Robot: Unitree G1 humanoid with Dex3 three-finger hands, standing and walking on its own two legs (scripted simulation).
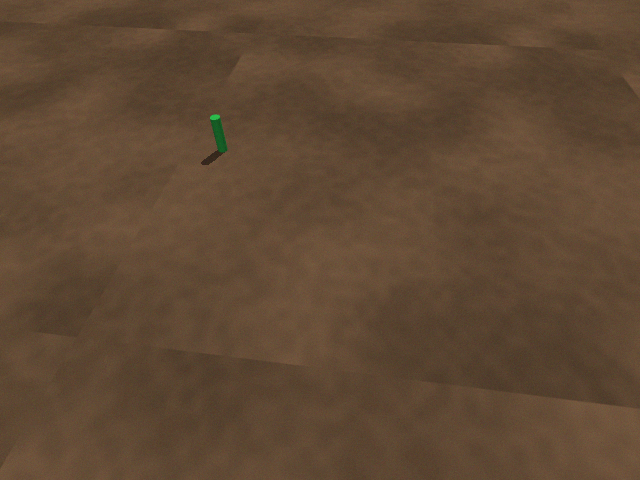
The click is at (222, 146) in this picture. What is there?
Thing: slim round
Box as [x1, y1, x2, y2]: [210, 114, 227, 152]
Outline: 215,114 210,116 218,150 222,152 227,149 220,118 218,115
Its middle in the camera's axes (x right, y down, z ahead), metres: -0.52 -0.51 +1.98
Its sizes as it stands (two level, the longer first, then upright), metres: 0.049 0.049 0.195
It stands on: the floor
